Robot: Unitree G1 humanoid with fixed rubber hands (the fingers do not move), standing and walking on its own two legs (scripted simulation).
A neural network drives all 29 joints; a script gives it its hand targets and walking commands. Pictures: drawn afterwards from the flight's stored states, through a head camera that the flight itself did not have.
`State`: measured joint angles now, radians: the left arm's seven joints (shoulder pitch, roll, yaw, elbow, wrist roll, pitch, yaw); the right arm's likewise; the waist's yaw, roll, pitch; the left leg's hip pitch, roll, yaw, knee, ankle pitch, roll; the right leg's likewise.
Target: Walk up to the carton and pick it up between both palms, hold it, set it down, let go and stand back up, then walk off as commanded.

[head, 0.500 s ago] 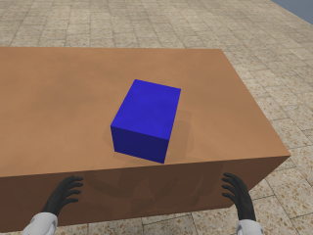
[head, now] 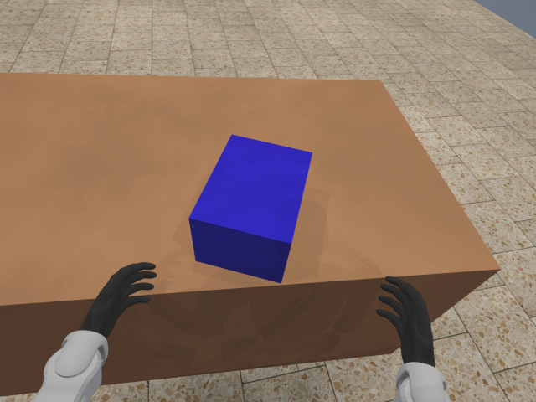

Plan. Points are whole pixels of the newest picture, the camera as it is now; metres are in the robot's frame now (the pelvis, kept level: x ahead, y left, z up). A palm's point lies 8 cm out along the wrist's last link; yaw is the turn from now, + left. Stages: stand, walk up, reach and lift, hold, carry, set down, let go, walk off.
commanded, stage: reach and lift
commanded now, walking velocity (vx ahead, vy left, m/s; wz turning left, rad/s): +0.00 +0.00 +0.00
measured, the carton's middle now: (255, 205) +0.49 +0.04 -0.05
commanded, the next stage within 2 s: none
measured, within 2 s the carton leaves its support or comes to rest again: neither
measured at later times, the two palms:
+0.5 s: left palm (125, 240) +0.32 +0.23 +0.05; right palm (393, 290) +0.28 -0.16 +0.04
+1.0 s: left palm (135, 192) +0.39 +0.23 +0.08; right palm (373, 243) +0.35 -0.14 +0.05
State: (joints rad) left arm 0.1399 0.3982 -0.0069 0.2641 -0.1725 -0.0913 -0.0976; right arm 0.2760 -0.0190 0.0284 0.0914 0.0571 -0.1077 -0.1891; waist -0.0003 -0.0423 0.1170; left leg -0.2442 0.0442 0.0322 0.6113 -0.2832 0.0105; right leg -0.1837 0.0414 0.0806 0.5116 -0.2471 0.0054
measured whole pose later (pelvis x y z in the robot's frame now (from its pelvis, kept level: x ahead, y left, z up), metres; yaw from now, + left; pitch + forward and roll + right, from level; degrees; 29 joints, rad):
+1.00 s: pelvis +0.02 +0.00 +0.00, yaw +0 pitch -3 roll -2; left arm -0.52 0.40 -0.01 0.57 -0.19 0.16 -0.08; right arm -0.31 -0.02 0.03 0.45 0.08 0.06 -0.25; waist 0.00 -0.03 0.12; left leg -0.24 0.04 0.03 0.60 -0.30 0.01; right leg -0.18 0.04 0.08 0.49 -0.26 0.02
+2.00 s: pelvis +0.04 +0.00 +0.00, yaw -1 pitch +11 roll -2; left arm -1.03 0.39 -0.09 1.31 -0.22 -0.11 -0.04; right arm -0.86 -0.03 -0.08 1.18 0.08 -0.15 -0.26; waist -0.01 -0.02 -0.07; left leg -0.49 0.04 0.03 0.60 -0.30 0.00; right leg -0.43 0.04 0.08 0.49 -0.26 0.02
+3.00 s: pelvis +0.05 +0.00 -0.01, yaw -2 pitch +31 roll -3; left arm -0.98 0.16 0.30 1.42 0.16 -0.49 0.02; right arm -0.86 0.06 -0.47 1.35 -0.32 -0.63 -0.21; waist -0.01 -0.01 -0.16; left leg -0.88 0.04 0.03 0.60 -0.26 0.01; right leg -0.82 0.04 0.08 0.50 -0.20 0.04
